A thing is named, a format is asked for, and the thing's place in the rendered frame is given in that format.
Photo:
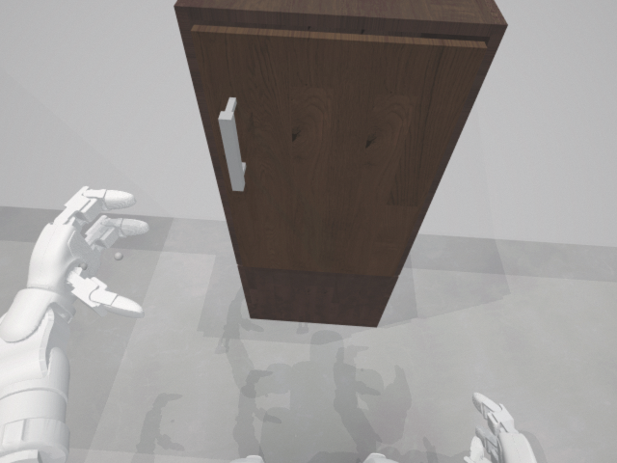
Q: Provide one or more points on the handle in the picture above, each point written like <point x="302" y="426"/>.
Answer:
<point x="236" y="167"/>

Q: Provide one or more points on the robot left hand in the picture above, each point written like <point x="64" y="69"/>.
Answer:
<point x="61" y="248"/>

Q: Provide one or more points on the robot right shin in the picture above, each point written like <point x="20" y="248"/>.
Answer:
<point x="371" y="455"/>

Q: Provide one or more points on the robot left forearm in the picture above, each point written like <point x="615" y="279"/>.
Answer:
<point x="34" y="377"/>

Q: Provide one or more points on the cupboard door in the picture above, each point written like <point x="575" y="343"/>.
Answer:
<point x="342" y="135"/>

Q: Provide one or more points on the robot right hand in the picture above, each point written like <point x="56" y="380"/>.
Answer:
<point x="505" y="444"/>

